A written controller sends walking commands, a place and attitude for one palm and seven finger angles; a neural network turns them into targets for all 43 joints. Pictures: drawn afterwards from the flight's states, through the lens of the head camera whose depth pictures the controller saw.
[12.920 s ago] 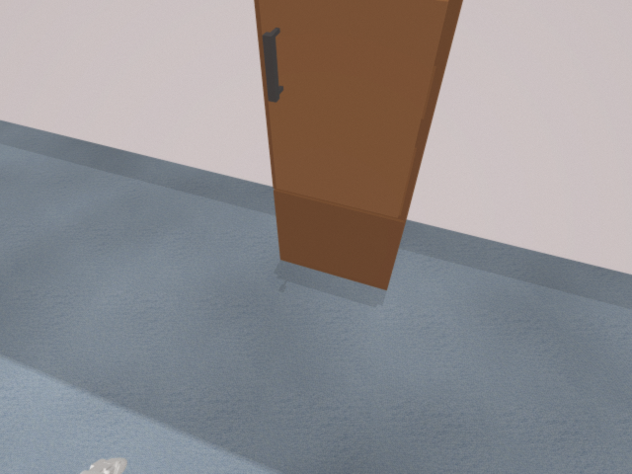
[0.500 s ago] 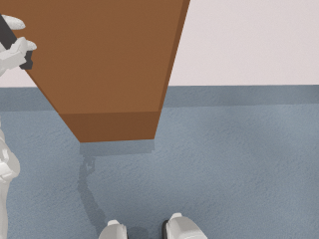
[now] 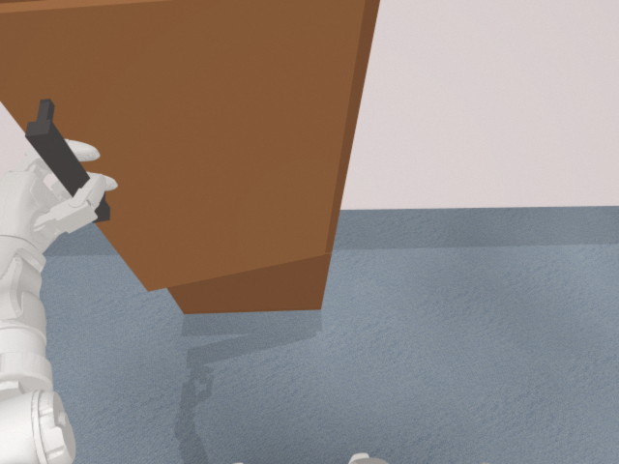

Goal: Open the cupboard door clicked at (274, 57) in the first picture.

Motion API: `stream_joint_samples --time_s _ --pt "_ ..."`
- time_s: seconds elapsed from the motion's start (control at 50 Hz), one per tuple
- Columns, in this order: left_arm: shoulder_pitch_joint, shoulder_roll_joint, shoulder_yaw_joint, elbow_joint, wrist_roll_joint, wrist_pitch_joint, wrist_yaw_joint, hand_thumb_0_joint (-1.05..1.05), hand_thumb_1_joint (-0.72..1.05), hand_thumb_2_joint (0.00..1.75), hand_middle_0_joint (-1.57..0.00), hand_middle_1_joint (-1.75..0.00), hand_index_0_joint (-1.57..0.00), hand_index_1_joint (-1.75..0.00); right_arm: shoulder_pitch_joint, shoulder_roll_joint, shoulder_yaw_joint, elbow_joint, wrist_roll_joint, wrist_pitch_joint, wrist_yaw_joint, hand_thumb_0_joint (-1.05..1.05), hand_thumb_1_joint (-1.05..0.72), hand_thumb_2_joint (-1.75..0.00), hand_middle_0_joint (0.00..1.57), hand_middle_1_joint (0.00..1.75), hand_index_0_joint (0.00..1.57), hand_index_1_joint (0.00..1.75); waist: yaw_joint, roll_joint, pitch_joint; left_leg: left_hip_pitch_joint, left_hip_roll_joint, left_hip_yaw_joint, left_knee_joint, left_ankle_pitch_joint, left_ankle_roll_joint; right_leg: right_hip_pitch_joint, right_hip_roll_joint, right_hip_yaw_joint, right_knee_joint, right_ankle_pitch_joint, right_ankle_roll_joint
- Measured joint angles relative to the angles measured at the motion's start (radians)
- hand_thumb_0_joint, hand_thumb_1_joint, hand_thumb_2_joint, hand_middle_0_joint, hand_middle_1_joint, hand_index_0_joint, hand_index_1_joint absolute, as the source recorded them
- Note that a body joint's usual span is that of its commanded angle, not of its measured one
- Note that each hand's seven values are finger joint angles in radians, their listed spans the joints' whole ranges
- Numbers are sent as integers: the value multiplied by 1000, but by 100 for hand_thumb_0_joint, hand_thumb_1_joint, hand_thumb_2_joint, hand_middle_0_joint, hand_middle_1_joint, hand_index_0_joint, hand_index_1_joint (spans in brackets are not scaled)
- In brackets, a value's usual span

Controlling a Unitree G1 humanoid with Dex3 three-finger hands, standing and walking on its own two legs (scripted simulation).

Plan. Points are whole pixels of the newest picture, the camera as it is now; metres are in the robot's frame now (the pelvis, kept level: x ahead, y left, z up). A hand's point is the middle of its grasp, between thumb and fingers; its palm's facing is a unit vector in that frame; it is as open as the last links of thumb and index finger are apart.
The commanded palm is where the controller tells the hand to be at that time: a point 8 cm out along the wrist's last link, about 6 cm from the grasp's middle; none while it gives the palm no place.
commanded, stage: pull the door open along its arc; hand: left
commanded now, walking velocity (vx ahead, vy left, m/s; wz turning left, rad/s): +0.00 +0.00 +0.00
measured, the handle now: (75, 165) +0.47 +0.27 +0.10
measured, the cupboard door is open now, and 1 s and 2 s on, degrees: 12 46 46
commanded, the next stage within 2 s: open thumb and fingers to let go in 0.56 s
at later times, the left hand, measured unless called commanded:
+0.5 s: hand (156, 302) +0.29 +0.15 +0.10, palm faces +0.42 -0.91 +0.01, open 6.1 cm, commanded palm +0.23 +0.18 +0.10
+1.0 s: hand (184, 329) +0.26 +0.12 +0.10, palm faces +0.40 -0.92 +0.00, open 8.9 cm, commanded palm +0.22 +0.16 +0.10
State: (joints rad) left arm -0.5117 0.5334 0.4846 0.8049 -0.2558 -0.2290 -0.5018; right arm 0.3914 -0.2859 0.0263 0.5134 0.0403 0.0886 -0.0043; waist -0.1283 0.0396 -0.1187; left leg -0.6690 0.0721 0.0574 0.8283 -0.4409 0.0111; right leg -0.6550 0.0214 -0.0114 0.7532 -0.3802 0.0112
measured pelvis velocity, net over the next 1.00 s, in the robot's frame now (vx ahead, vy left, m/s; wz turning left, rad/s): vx -0.02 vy -0.04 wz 0.09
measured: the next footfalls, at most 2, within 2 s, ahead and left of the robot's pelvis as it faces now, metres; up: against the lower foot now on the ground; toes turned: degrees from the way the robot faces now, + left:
none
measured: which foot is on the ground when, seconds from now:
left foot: down 0.00-1.00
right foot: down 0.00-1.00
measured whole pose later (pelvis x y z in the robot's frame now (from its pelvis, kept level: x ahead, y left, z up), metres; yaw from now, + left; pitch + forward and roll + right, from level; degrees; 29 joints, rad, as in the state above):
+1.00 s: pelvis -0.02 -0.04 +0.01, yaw +5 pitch +3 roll +0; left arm 0.08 0.01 -0.03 0.04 -0.06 -0.13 0.31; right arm 0.19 -0.21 0.02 0.60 -0.04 0.00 -0.05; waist 0.02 0.05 -0.06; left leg -0.40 0.04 -0.01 0.70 -0.35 -0.04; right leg -0.39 -0.01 -0.08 0.71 -0.38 -0.03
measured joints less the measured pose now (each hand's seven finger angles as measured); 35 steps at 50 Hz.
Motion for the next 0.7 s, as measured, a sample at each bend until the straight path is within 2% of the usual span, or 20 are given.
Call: stream_joint_samples --time_s 0.06,0.12,0.18,0.24,0.34,0.4,0.5,0.64,0.7 --pt "78 -58 -25 -97 -18 16 31 0 69 72 -36 -134 -37 -134 -31 7 -4 -18 2 -19 0 1 -90 -89 20 30 20 30 22 0 -4 31 -4 1 -14 3 -3 27 -3 1 -4 -3 -1" --pt "145 -127 -61 -202 -22 38 113 0 69 73 -36 -134 -37 -133 -65 15 -8 -28 2 -40 3 1 -90 -89 20 30 20 30 46 0 -6 55 -8 -2 -26 9 -6 49 -7 -2 -6 -4 -4" --pt "210 -201 -104 -311 -13 57 230 0 69 75 -34 -134 -37 -131 -101 26 -13 -29 -1 -60 8 1 -90 -89 20 30 20 30 68 0 -8 77 -13 -6 -37 16 -11 68 -11 -7 -7 -5 -8" --pt "274 -283 -153 -420 12 74 373 1 69 77 -33 -134 -37 -129 -133 39 -17 -19 -6 -76 14 1 -90 -89 20 30 20 30 89 1 -6 98 -16 -13 -47 22 -16 89 -14 -13 -8 -7 -12" --pt "386 -407 -252 -581 80 96 601 1 69 78 -33 -134 -36 -128 -170 63 -19 8 -24 -85 17 1 -90 -89 20 30 20 30 113 2 2 145 -21 -27 -66 33 -24 136 -19 -28 -16 -9 -21" --pt "451 -461 -316 -656 126 110 703 0 70 78 -32 -133 -35 -129 -177 75 -16 22 -38 -80 13 1 -90 -89 20 30 20 30 122 3 10 175 -24 -39 -80 40 -30 169 -21 -40 -23 -11 -27" --pt "553 -507 -410 -750 175 127 777 0 70 77 -32 -133 -34 -131 -175 85 -10 38 -57 -75 -3 1 -90 -89 20 30 20 30 131 4 24 223 -26 -54 -100 50 -39 219 -22 -55 -36 -11 -35" --pt "683 -537 -515 -857 200 129 804 1 69 76 -31 -132 -33 -132 -170 81 -8 46 -72 -82 -17 1 -90 -89 20 30 20 30 133 8 42 264 -27 -60 -117 60 -46 257 -23 -62 -39 -12 -43" --pt "697 -541 -544 -869 211 124 822 1 69 76 -32 -133 -34 -132 -176 77 -8 51 -78 -86 -25 1 -90 -89 20 30 20 30 132 9 52 268 -30 -66 -115 62 -48 262 -26 -67 -33 -15 -45"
